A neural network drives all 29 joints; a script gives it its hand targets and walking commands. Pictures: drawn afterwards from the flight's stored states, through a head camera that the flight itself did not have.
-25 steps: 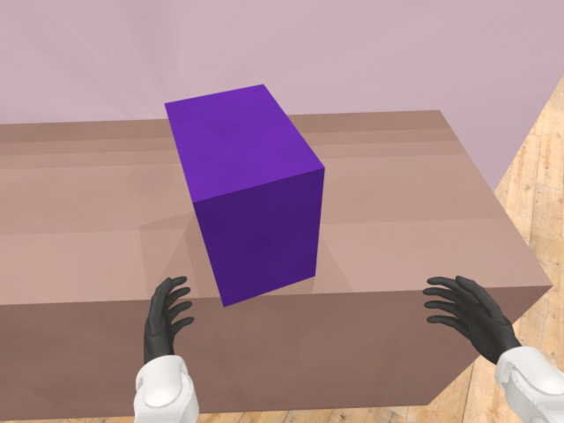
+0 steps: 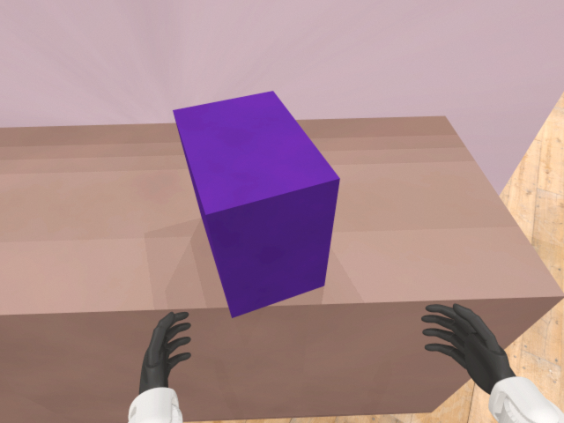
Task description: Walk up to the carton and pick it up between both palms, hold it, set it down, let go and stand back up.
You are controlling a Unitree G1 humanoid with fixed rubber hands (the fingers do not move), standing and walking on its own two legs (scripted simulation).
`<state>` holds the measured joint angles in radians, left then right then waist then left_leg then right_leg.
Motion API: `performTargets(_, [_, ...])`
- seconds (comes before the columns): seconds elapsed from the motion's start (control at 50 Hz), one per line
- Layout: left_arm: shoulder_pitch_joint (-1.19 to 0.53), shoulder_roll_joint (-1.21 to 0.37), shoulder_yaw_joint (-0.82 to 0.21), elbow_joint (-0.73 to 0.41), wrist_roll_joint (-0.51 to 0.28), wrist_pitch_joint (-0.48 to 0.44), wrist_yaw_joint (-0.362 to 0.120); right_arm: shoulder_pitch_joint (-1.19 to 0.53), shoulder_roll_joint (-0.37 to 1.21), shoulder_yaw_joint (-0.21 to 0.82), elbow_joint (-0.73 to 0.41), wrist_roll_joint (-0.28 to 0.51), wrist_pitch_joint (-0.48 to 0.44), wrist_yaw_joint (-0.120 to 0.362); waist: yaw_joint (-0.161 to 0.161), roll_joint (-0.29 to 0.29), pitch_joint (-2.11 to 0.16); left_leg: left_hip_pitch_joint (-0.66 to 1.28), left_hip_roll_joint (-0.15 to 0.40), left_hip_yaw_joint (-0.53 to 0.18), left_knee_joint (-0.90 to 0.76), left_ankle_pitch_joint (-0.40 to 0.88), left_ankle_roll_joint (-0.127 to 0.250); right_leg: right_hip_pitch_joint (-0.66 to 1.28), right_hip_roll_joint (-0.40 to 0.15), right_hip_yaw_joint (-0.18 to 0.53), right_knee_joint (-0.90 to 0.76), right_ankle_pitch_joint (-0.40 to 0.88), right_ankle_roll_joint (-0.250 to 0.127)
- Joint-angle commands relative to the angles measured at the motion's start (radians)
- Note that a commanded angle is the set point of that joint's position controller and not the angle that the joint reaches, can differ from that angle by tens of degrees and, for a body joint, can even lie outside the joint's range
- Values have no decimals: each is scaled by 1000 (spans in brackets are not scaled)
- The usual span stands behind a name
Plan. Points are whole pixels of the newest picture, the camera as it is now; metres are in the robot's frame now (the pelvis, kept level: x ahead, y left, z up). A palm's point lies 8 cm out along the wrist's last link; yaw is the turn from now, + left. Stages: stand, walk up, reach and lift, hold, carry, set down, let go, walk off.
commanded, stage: set down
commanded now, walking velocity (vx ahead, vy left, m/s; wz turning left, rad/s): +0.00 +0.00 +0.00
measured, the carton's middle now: (252, 203) +0.44 +0.07 +0.08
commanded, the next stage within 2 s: let go in 1.16 s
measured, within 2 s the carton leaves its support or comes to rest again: neither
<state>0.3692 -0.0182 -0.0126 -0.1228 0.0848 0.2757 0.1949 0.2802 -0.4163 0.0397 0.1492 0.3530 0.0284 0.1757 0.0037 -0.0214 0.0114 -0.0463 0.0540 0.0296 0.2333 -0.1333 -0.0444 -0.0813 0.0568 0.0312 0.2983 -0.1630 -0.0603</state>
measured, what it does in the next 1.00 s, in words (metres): stands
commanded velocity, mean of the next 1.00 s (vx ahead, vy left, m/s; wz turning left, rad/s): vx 0.00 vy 0.00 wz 0.00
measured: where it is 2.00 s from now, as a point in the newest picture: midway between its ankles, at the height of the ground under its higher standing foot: outside the picture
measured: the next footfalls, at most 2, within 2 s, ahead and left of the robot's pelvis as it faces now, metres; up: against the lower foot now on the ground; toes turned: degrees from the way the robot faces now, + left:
none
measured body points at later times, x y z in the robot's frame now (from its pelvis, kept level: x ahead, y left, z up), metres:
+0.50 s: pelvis +0.00 +0.02 +0.00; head +0.00 +0.03 +0.45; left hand +0.18 +0.23 -0.03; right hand +0.20 -0.21 -0.03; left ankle +0.00 +0.15 -0.75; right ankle +0.00 -0.08 -0.75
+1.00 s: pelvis +0.01 +0.03 +0.00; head +0.02 +0.03 +0.45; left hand +0.17 +0.25 -0.07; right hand +0.19 -0.19 -0.07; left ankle +0.00 +0.15 -0.75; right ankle +0.00 -0.08 -0.75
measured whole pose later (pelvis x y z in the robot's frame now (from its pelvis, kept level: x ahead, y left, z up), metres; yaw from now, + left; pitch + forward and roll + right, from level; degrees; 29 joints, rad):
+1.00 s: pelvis +0.01 +0.03 +0.00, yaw +1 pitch -2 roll +0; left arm 0.28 0.13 0.02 0.33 0.04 0.12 0.07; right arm 0.21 -0.24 0.02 0.55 0.14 -0.15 0.09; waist 0.02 -0.01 0.05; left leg -0.09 0.02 0.03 0.32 -0.19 -0.01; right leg -0.09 0.03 0.03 0.30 -0.18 -0.02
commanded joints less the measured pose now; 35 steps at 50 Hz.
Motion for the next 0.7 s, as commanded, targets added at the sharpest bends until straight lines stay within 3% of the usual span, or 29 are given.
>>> performTargets(0.0, [-64,29,17,-161,11,-63,-3,-99,-172,-108,-108,-8,-47,2,6,-53,-48,51,-22,9,-11,97,67,-49,-76,43,-87,173,-38])
performTargets(0.04, [-92,47,5,-84,4,-63,-21,-103,-131,-86,-69,-27,-47,-6,-5,-76,-17,43,-32,18,-5,65,70,-54,-84,50,-109,133,-34])
performTargets(0.06, [-82,44,0,-99,-3,-72,-17,-101,-129,-83,-106,-25,-57,-6,2,-76,-39,43,-29,18,0,81,68,-51,-78,43,-99,158,-37])
performTargets(0.1, [-72,49,5,-105,7,-85,-11,-103,-136,-92,-86,-22,-70,2,16,-49,-61,49,-24,10,-3,104,64,-48,-69,26,-85,174,-40])
performTargets(0.14, [-56,51,-1,-89,4,-91,-8,-85,-132,-100,-39,-19,-81,8,9,-19,-54,63,-22,6,6,133,54,-60,-64,18,-90,175,-45])
performTargets(0.16, [-69,47,-1,-38,4,-89,-19,-98,-128,-90,-13,-37,-77,3,10,-43,-37,57,-25,14,11,136,51,-60,-59,17,-101,163,-39])
performTargets(0.18, [-63,31,-2,-71,6,-95,-14,-80,-128,-98,-24,-34,-81,7,4,-16,-44,73,-23,11,3,137,47,-60,-58,15,-101,157,-45])
performTargets(0.24, [-88,64,-5,-17,1,-92,-25,-102,-113,-106,9,-56,-87,-1,-5,-34,-38,56,-21,9,-1,75,57,-75,-68,21,-106,97,-45])
performTargets(0.28, [-98,79,4,9,-7,-103,-28,-108,-84,-105,16,-68,-96,-1,-1,-41,-55,39,-25,9,2,69,61,-82,-71,13,-98,100,-42])
performTargets(0.3, [-103,76,4,-35,-5,-114,-18,-127,-100,-104,4,-51,-103,6,20,-14,-75,57,-13,6,0,85,59,-78,-67,11,-92,103,-50])
performTargets(0.34, [-73,92,22,70,-9,-118,-35,-101,-68,-85,48,-72,-107,-3,22,-30,-53,43,-23,17,17,110,58,-67,-68,12,-96,127,-39])
performTargets(0.38, [-87,105,23,6,-6,-135,-30,-110,-85,-93,26,-74,-124,-4,22,-19,-100,56,-22,9,13,142,51,-52,-63,6,-81,170,-45])
performTargets(0.44, [-97,118,34,162,-8,-128,-62,-104,-39,-81,107,-116,-117,-25,10,-47,-30,38,-32,21,20,105,52,-54,-68,11,-105,124,-29])
performTargets(0.46, [-97,101,34,99,-12,-139,-51,-97,-57,-104,87,-110,-130,-19,12,-20,-53,55,-26,11,13,139,47,-70,-57,-5,-93,135,-38])
performTargets(0.48, [-99,106,35,113,-11,-140,-52,-110,-53,-103,99,-110,-131,-18,18,-4,-45,61,-23,10,17,142,46,-79,-57,-5,-91,128,-42])
performTargets(0.5, [-92,120,24,154,-18,-134,-62,-112,-39,-97,137,-120,-129,-25,5,-6,-39,60,-25,12,25,135,42,-84,-57,-7,-99,109,-30])
performTargets(0.54, [-112,139,25,178,-25,-142,-74,-112,-21,-86,146,-137,-132,-35,12,-27,-41,44,-34,19,32,113,45,-74,-61,5,-95,108,-29])
performTargets(0.56, [-124,152,41,109,-26,-159,-63,-137,-22,-88,98,-120,-150,-30,31,-10,-73,44,-27,20,32,151,44,-61,-61,-1,-81,141,-29])
performTargets(0.58, [-112,144,24,178,-33,-156,-73,-124,-11,-93,150,-141,-147,-37,10,-15,-51,42,-31,16,40,148,40,-64,-58,-6,-88,136,-28])
performTargets(0.6, [-121,164,35,184,-38,-160,-79,-141,-12,-90,135,-153,-151,-45,20,-37,-60,37,-36,24,40,147,44,-55,-62,-5,-90,141,-18])
performTargets(0.62, [-116,165,36,189,-31,-169,-84,-122,6,-81,160,-154,-155,-48,16,-23,-64,40,-36,23,42,152,42,-51,-63,2,-85,154,-19])
performTargets(0.64, [-120,144,26,118,-34,-185,-66,-105,-27,-103,142,-149,-176,-39,7,-5,-98,56,-34,8,41,189,33,-39,-51,-8,-70,194,-36])
performTargets(0.66, [-114,160,28,236,-34,-173,-87,-114,-3,-94,213,-169,-162,-50,-6,-4,-48,59,-36,15,52,183,31,-62,-52,-15,-83,161,-19])
performTargets(0.68, [-108,172,35,164,-35,-190,-83,-119,2,-80,180,-156,-177,-46,17,-7,-89,46,-37,14,56,203,33,-41,-44,-15,-71,193,-21])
